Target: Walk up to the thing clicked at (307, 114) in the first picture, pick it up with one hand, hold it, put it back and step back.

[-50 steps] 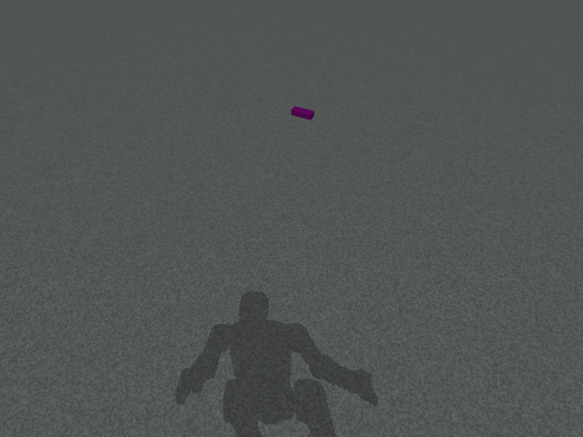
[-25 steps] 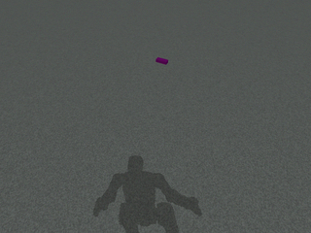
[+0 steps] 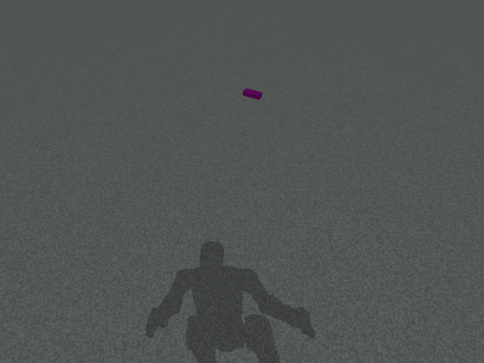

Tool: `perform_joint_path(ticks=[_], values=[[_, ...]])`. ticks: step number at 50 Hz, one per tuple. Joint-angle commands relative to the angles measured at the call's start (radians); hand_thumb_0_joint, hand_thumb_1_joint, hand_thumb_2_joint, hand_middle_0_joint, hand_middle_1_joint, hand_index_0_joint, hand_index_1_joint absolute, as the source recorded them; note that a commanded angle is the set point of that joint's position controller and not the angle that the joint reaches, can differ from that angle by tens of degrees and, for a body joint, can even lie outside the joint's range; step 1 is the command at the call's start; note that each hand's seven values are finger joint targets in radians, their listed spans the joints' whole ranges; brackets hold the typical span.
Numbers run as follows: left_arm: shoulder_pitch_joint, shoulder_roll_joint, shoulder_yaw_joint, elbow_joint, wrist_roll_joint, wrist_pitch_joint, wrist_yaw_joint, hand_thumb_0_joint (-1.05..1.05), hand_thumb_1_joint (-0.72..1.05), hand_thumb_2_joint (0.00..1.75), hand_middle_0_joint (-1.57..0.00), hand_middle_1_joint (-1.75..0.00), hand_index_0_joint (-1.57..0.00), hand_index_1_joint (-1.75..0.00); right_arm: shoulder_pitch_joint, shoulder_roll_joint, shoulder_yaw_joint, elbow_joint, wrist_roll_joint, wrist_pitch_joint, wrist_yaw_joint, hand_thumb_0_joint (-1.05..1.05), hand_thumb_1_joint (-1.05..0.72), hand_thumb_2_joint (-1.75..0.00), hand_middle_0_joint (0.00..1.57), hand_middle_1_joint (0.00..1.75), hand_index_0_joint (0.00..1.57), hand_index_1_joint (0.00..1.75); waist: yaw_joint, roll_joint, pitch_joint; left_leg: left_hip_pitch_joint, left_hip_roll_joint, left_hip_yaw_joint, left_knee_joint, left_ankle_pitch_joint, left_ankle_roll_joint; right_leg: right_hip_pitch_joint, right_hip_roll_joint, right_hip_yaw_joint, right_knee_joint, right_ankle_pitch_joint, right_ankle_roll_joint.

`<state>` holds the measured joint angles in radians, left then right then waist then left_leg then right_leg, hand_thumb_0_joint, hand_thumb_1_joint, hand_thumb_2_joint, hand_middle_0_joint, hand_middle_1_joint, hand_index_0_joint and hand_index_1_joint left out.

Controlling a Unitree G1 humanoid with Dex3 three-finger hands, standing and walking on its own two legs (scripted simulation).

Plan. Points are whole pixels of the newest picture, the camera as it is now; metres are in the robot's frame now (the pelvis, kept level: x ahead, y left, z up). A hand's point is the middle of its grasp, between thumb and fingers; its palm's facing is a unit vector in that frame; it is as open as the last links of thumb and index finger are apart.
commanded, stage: stand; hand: left
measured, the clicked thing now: (252, 93) +2.12 -0.03 -0.77
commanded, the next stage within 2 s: walk up in 0.12 s
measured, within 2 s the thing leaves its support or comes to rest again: neither
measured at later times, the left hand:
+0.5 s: hand (137, 338) +0.21 +0.23 -0.14, palm faces -0.13 -0.87 -0.48, open 7.3 cm
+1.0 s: hand (173, 224) +0.49 +0.21 -0.16, palm faces -0.31 -0.86 -0.41, open 7.4 cm
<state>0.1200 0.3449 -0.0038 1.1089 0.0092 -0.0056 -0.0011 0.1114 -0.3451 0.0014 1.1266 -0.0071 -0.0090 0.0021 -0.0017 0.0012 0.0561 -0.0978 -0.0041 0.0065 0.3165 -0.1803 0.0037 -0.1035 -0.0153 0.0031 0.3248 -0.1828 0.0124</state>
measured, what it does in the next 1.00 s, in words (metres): walks ahead, turning right: right foot, then left foot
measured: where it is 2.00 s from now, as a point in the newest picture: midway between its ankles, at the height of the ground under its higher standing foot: (271, 222)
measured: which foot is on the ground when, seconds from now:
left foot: down 0.00-0.44, up 0.46-0.84, down 0.86-1.00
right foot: down 0.00-0.18, up 0.20-0.42, down 0.44-0.88, up 0.90-1.00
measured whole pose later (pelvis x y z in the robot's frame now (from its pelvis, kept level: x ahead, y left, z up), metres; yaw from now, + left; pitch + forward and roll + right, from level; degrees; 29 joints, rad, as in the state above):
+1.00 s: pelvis +0.36 -0.06 -0.02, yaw -17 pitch -1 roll +1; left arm 0.29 0.46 0.03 0.96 -0.02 -0.08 -0.02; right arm 0.15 -0.38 -0.10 0.86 -0.01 -0.06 0.10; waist -0.02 -0.03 0.08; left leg -0.34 0.06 0.14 0.57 -0.21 0.02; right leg -0.37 -0.04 0.05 1.15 -0.37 -0.05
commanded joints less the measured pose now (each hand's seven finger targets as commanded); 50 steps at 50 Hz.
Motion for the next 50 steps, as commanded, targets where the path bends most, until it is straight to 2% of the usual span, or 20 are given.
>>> perform_joint_path(ticks=[1,5,6,7,10,14,18,20,21,22,23,24,29,36,40,42,43,44,45,50], values=[[-0.046,0.212,0.038,-0.054,-0.001,-0.026,0.011,0.0,0.9,0.9,-0.2,-0.3,-0.2,-0.3,-0.032,-0.214,-0.035,-0.06,-0.002,-0.022,-0.012,0.0,-0.9,-0.9,0.2,0.3,0.2,0.3,0.001,-0.011,-0.065,0.001,0.128,-0.106,-0.047,0.112,0.02,-0.004,-0.113,0.088,-0.051,0.105,-0.038],[-0.038,0.215,0.04,-0.055,0.002,-0.026,0.012,0.0,0.9,0.9,-0.2,-0.3,-0.2,-0.3,-0.043,-0.217,-0.038,-0.065,-0.001,-0.023,-0.011,0.0,-0.9,-0.9,0.2,0.3,0.2,0.3,0.005,-0.005,-0.075,0.011,0.129,-0.106,-0.044,0.129,0.021,0.006,-0.114,0.082,-0.046,0.133,-0.038],[0.039,0.332,0.112,-0.126,0.015,-0.035,-0.024,0.0,0.9,0.9,-0.2,-0.3,-0.2,-0.3,-0.008,-0.345,-0.126,-0.159,-0.03,-0.047,0.017,0.0,-0.9,-0.9,0.2,0.3,0.2,0.3,-0.015,0.016,-0.191,0.096,0.129,-0.088,0.074,-0.439,0.078,-0.111,-0.079,0.155,0.035,-0.368,-0.078],[-0.024,0.315,0.107,-0.135,0.02,-0.032,-0.04,0.0,0.9,0.9,-0.2,-0.3,-0.2,-0.3,0.003,-0.346,-0.136,-0.148,-0.036,-0.051,0.03,0.0,-0.9,-0.9,0.2,0.3,0.2,0.3,-0.044,0.055,-0.097,0.109,0.153,-0.12,0.052,-0.571,0.099,-0.33,-0.09,0.154,0.082,-0.458,-0.082],[-0.174,0.243,0.096,-0.219,0.021,-0.047,-0.055,0.0,0.9,0.9,-0.2,-0.3,-0.2,-0.3,0.076,-0.362,-0.167,-0.171,-0.033,-0.062,0.04,0.0,-0.9,-0.9,0.2,0.3,0.2,0.3,-0.113,0.166,0.049,0.151,0.46,-0.415,-0.201,-0.55,0.246,-0.661,-0.067,0.026,0.488,-0.275,-0.042],[0.003,0.275,0.104,-0.2,0.011,-0.05,-0.095,0.0,0.9,0.9,-0.2,-0.3,-0.2,-0.3,-0.041,-0.364,-0.166,-0.247,-0.037,-0.078,0.053,0.0,-0.9,-0.9,0.2,0.3,0.2,0.3,-0.01,0.144,-0.032,0.064,0.375,-0.221,-0.223,-0.537,0.203,-0.49,-0.121,0.01,0.481,-0.238,-0.02],[0.058,0.271,0.121,-0.178,0.011,-0.055,-0.101,0.0,0.9,0.9,-0.2,-0.3,-0.2,-0.3,-0.07,-0.337,-0.161,-0.263,-0.044,-0.071,0.074,0.0,-0.9,-0.9,0.2,0.3,0.2,0.3,0.018,0.135,-0.019,-0.098,0.252,0.014,-0.089,-0.407,0.151,-0.201,-0.072,-0.097,0.319,-0.092,-0.009],[0.198,0.284,0.136,-0.133,0.01,-0.065,-0.083,0.0,0.9,0.9,-0.2,-0.3,-0.2,-0.3,-0.094,-0.318,-0.154,-0.27,-0.04,-0.06,0.074,0.0,-0.9,-0.9,0.2,0.3,0.2,0.3,0.095,0.042,-0.046,-0.266,0.199,0.103,0.117,-0.471,0.126,0.059,-0.028,-0.163,0.238,-0.02,-0.025],[0.342,0.337,0.158,-0.089,0.012,-0.077,-0.063,0.0,0.9,0.9,-0.2,-0.3,-0.2,-0.3,-0.073,-0.264,-0.133,-0.278,-0.045,-0.055,0.077,0.0,-0.9,-0.9,0.2,0.3,0.2,0.3,0.157,-0.143,-0.116,-0.403,0.117,0.156,0.411,-0.451,0.101,0.271,-0.01,-0.118,0.212,-0.15,-0.043],[0.454,0.428,0.187,-0.084,0.027,-0.083,-0.041,0.0,0.9,0.9,-0.2,-0.3,-0.2,-0.3,-0.09,-0.185,-0.102,-0.312,-0.043,-0.051,0.081,0.0,-0.9,-0.9,0.2,0.3,0.2,0.3,0.215,-0.389,-0.08,-0.678,0.01,0.159,0.778,-0.493,0.055,0.326,-0.19,0.248,0.025,-0.508,-0.103],[0.384,0.467,0.173,-0.136,0.014,-0.089,-0.037,0.0,0.9,0.9,-0.2,-0.3,-0.2,-0.3,-0.118,-0.221,-0.104,-0.347,-0.027,-0.049,0.078,0.0,-0.9,-0.9,0.2,0.3,0.2,0.3,0.159,-0.293,-0.034,-0.719,0.017,-0.008,0.881,-0.405,0.021,0.173,-0.418,0.733,-0.251,-0.758,-0.219],[0.264,0.486,0.17,-0.18,-0.003,-0.089,-0.033,0.0,0.9,0.9,-0.2,-0.3,-0.2,-0.3,-0.148,-0.308,-0.12,-0.332,-0.026,-0.057,0.078,0.0,-0.9,-0.9,0.2,0.3,0.2,0.3,0.116,-0.128,0.052,-0.715,0.1,-0.091,0.893,-0.311,0.011,0.087,-0.45,0.78,-0.286,-0.753,-0.281],[0.124,0.371,0.134,-0.23,-0.015,-0.116,-0.019,0.0,0.9,0.9,-0.2,-0.3,-0.2,-0.3,0.019,-0.305,-0.129,-0.249,-0.016,-0.044,0.106,0.0,-0.9,-0.9,0.2,0.3,0.2,0.3,0.006,-0.115,0.025,-0.505,0.167,-0.082,0.678,-0.081,0.001,-0.03,-0.252,0.268,-0.194,-0.329,-0.189],[0.2,0.388,0.138,-0.242,-0.012,-0.134,-0.019,0.0,0.9,0.9,-0.2,-0.3,-0.2,-0.3,-0.139,-0.268,-0.132,-0.332,-0.027,-0.035,0.141,0.0,-0.9,-0.9,0.2,0.3,0.2,0.3,0.053,-0.04,0.053,-0.436,0.141,0.013,0.33,0.074,-0.027,-0.063,-0.184,0.082,-0.156,-0.144,-0.182],[0.172,0.402,0.129,-0.247,-0.005,-0.124,-0.013,0.0,0.9,0.9,-0.2,-0.3,-0.2,-0.3,-0.087,-0.253,-0.144,-0.327,-0.021,-0.041,0.137,0.0,-0.9,-0.9,0.2,0.3,0.2,0.3,0.004,-0.093,0.0,-0.203,0.105,0.067,0.269,0.072,0.007,-0.105,-0.224,0.052,-0.043,0.092,-0.178],[0.166,0.385,0.12,-0.252,-0.006,-0.117,-0.008,0.0,0.9,0.9,-0.2,-0.3,-0.2,-0.3,0.096,-0.288,-0.17,-0.278,-0.03,-0.044,0.121,0.0,-0.9,-0.9,0.2,0.3,0.2,0.3,-0.093,0.001,-0.084,0.043,0.052,0.093,0.211,-0.011,0.042,-0.164,-0.168,-0.02,0.27,0.269,-0.141],[0.203,0.323,0.101,-0.258,-0.006,-0.11,-0.005,0.0,0.9,0.9,-0.2,-0.3,-0.2,-0.3,0.282,-0.36,-0.199,-0.233,-0.048,-0.051,0.105,0.0,-0.9,-0.9,0.2,0.3,0.2,0.3,-0.165,0.159,-0.197,0.271,0.122,-0.042,0.157,-0.183,0.111,-0.313,-0.086,-0.064,0.627,0.199,-0.094],[0.252,0.214,0.069,-0.283,-0.029,-0.113,-0.005,0.0,0.9,0.9,-0.2,-0.3,-0.2,-0.3,0.327,-0.455,-0.223,-0.257,-0.047,-0.064,0.09,0.0,-0.9,-0.9,0.2,0.3,0.2,0.3,-0.161,0.407,-0.246,0.434,0.396,-0.522,0.005,-0.347,0.183,-0.596,0.086,-0.028,0.877,-0.302,-0.058],[0.228,0.304,0.08,-0.27,-0.029,-0.114,0.011,0.0,0.9,0.9,-0.2,-0.3,-0.2,-0.3,0.26,-0.48,-0.227,-0.278,-0.002,-0.064,0.084,0.0,-0.9,-0.9,0.2,0.3,0.2,0.3,-0.147,0.27,-0.269,0.357,0.45,-0.645,-0.09,-0.452,0.26,-0.622,0.038,0.084,0.961,-0.321,-0.092],[0.225,0.312,0.093,-0.205,-0.032,-0.107,-0.018,0.0,0.9,0.9,-0.2,-0.3,-0.2,-0.3,0.096,-0.312,-0.161,-0.321,0.001,-0.077,0.071,0.0,-0.9,-0.9,0.2,0.3,0.2,0.3,-0.028,0.136,-0.065,-0.021,0.314,-0.165,-0.073,-0.107,0.214,-0.467,-0.095,0.067,0.756,-0.142,-0.056]])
